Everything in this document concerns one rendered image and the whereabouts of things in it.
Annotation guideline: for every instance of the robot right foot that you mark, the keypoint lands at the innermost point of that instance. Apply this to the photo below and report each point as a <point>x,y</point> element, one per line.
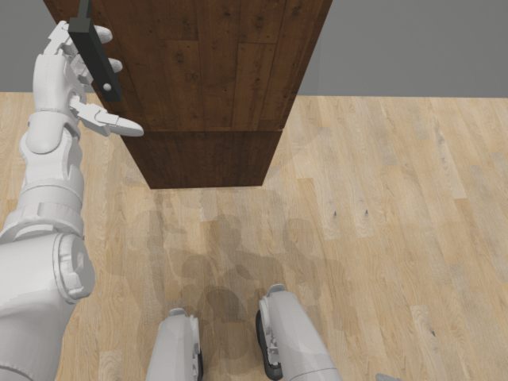
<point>273,371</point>

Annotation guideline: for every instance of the cupboard door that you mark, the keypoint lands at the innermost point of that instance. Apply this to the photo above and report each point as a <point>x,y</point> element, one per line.
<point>203,65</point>

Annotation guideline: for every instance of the right robot shin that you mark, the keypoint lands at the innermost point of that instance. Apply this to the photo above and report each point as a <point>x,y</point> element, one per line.
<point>272,349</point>

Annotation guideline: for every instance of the left robot forearm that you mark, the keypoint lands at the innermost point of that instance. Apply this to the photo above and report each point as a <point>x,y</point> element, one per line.
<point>51,196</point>

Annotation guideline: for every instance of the robot left upper arm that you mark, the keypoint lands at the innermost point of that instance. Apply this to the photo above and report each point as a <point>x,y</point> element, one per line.
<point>41,281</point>

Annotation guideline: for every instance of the handle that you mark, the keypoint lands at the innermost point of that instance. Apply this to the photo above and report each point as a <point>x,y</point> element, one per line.
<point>89,46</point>

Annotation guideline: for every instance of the robot left hand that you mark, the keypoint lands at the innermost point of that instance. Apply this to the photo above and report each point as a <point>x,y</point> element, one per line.
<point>55,83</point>

